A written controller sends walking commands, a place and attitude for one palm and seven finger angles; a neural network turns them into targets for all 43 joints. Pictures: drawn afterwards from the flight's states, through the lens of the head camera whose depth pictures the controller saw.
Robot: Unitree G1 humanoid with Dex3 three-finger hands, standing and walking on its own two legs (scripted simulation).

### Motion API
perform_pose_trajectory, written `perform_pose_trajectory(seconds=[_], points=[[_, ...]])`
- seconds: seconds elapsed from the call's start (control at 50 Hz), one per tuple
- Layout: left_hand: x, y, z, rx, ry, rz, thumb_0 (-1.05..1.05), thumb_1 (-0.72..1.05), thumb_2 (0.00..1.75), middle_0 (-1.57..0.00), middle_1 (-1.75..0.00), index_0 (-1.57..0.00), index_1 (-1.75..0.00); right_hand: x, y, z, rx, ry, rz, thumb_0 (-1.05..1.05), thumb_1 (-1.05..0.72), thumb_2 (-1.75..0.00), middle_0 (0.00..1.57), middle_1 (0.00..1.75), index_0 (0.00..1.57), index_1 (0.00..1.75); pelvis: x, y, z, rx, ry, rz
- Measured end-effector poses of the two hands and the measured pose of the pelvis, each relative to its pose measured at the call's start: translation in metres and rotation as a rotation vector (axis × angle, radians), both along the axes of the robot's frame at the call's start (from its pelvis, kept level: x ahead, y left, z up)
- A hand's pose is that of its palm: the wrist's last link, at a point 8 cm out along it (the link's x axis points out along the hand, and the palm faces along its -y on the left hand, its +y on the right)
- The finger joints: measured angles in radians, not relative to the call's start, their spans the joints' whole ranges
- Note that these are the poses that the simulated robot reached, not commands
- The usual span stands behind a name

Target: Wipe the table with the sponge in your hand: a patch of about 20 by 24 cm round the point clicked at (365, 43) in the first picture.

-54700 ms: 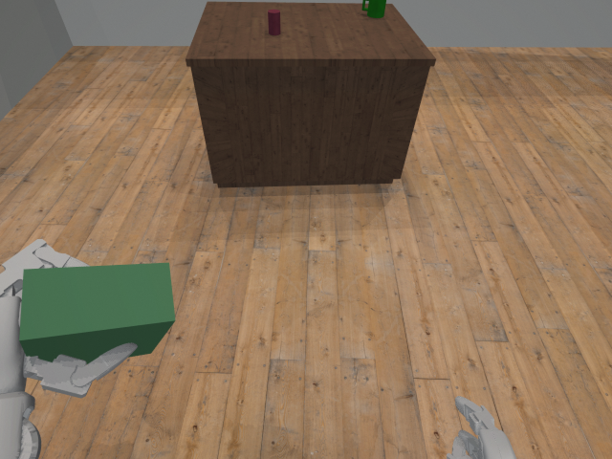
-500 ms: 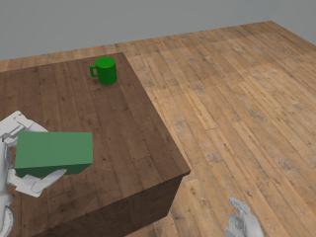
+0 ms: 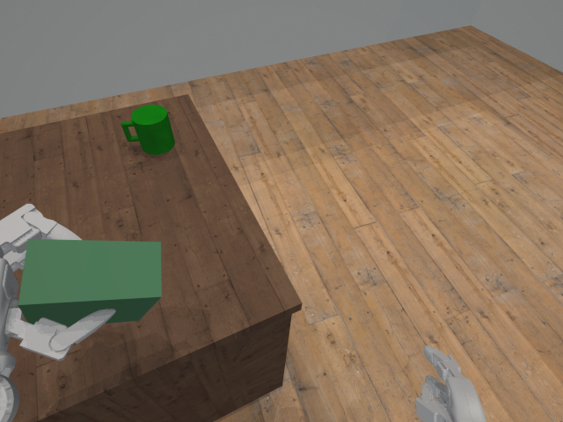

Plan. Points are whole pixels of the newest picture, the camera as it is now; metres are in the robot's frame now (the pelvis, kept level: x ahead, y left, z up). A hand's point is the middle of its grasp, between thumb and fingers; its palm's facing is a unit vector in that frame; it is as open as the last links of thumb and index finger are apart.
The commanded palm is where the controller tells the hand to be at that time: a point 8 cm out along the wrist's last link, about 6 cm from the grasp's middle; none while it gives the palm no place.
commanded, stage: shuffle to correct the standing spot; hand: left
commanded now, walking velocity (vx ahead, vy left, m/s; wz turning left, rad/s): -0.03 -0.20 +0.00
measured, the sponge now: (112, 286) +0.23 +0.21 +0.13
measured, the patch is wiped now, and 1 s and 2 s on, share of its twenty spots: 0.00 0.00 0.00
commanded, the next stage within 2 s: none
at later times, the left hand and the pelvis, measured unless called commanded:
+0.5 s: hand (53, 296) +0.21 +0.24 +0.16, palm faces +0.32 -0.87 -0.39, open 9.8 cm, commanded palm +0.15 +0.28 +0.18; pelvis -0.01 +0.00 +0.00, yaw +0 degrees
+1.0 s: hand (63, 286) +0.22 +0.24 +0.16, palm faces +0.30 -0.86 -0.41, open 9.8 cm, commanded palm +0.16 +0.28 +0.18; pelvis +0.00 +0.00 +0.00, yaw +0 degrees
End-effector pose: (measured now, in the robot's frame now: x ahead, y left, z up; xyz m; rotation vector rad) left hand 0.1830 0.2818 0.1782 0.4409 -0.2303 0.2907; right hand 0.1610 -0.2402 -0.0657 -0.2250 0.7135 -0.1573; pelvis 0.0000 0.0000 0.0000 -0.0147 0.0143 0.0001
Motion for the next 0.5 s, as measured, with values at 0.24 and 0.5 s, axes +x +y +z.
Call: perform_pose_trajectory(seconds=[0.24,0.5], points=[[-0.006,-0.003,-0.005,-0.019,-0.007,0.001,-0.01,-0.49,1.07,-0.77,-1.37,-0.77,-1.37,-0.013,-0.009,-0.002,-0.024,0.030,-0.021,0.01,-0.90,-0.89,0.20,0.30,0.20,0.30,-0.003,-0.005,-0.002,0.003,-0.010,0.003],[-0.013,0.005,-0.004,0.000,0.009,-0.002,-0.01,-0.49,1.07,-0.77,-1.37,-0.77,-1.37,-0.019,0.013,-0.005,0.019,0.029,0.006,0.01,-0.90,-0.89,0.20,0.30,0.20,0.30,-0.011,0.002,-0.001,-0.004,-0.002,0.000]])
